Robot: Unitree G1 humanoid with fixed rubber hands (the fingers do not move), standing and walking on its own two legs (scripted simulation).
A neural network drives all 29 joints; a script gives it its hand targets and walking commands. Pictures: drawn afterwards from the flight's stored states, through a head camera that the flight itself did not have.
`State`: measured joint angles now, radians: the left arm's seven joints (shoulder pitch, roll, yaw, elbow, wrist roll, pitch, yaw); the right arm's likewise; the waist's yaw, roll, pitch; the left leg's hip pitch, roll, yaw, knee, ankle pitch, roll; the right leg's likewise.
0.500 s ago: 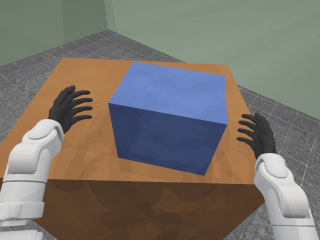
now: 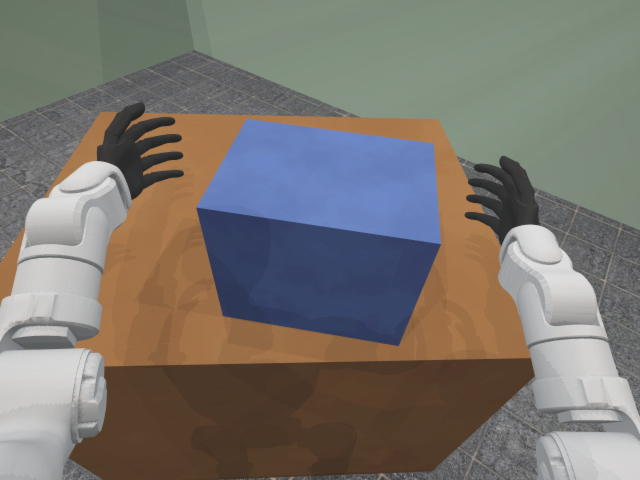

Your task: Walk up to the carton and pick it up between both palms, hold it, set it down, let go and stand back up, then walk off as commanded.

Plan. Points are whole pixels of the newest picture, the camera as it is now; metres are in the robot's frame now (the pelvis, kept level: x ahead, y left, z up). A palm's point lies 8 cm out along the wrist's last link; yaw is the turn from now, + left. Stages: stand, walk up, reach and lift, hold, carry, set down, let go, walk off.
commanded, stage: reach and lift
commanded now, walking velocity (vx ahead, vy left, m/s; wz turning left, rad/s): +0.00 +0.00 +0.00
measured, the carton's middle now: (323, 233) +0.46 +0.00 +0.05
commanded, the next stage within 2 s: none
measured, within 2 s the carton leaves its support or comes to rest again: neither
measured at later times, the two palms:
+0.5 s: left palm (138, 126) +0.45 +0.22 +0.23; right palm (518, 171) +0.41 -0.22 +0.21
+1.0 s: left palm (144, 191) +0.45 +0.24 +0.13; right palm (477, 221) +0.42 -0.20 +0.12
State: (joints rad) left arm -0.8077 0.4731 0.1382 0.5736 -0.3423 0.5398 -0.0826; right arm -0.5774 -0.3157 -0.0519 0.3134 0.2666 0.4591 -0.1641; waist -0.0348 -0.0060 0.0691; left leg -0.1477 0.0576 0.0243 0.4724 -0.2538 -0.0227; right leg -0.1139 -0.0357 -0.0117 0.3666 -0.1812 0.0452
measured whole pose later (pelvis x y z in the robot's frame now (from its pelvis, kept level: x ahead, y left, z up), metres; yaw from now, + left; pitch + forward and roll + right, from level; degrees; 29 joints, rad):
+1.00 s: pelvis +0.00 +0.00 +0.00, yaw +0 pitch +9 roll -1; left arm -1.09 0.49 -0.15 1.40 -0.38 -0.09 -0.09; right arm -0.91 -0.22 -0.05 1.05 0.28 0.01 -0.13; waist -0.06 -0.02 -0.07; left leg -0.42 0.06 0.02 0.47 -0.21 -0.02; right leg -0.39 -0.04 -0.01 0.37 -0.14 0.05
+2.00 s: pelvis +0.00 +0.00 +0.00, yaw +0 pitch +12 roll -1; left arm -1.04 0.36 -0.13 1.34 -0.32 -0.12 -0.04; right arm -0.89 -0.16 -0.02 1.05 0.28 -0.05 -0.23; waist -0.06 -0.03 -0.12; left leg -0.47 0.06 0.02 0.47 -0.21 -0.02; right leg -0.44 -0.04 -0.01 0.37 -0.13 0.05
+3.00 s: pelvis +0.01 +0.00 +0.00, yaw +0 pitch +6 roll -2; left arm -0.96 0.29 0.19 1.34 -0.01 -0.25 -0.10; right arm -0.80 -0.04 -0.29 1.05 0.04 -0.20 -0.19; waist -0.06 -0.02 -0.07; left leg -0.33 0.06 0.02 0.47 -0.24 -0.02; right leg -0.28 -0.04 -0.01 0.35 -0.16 0.05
